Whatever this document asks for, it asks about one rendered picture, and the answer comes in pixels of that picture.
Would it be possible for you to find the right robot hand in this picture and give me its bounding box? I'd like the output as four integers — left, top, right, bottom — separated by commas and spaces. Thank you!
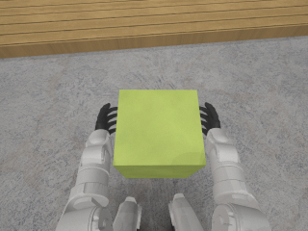
199, 102, 221, 136

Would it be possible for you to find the carton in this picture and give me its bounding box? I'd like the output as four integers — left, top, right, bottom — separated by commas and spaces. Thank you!
113, 90, 207, 179

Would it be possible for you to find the left robot hand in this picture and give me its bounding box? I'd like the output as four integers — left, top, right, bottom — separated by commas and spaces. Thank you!
94, 103, 118, 135

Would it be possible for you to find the right robot upper arm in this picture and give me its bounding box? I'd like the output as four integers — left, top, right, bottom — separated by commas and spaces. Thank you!
211, 202, 271, 231

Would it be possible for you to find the left robot forearm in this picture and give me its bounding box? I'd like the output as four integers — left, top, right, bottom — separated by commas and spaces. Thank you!
55, 129, 114, 231

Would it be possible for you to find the left robot upper arm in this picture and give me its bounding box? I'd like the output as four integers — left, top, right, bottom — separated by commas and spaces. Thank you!
56, 205, 114, 231

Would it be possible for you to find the robot left thigh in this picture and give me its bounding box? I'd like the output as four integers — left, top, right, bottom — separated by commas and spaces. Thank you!
113, 201, 142, 231

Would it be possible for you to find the right robot forearm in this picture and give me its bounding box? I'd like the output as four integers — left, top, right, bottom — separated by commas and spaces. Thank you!
205, 128, 271, 231

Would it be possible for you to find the robot thigh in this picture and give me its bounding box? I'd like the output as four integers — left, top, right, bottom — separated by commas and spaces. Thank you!
168, 197, 206, 231
113, 201, 142, 231

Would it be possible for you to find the robot right thigh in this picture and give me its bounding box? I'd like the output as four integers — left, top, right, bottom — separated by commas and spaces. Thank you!
168, 197, 206, 231

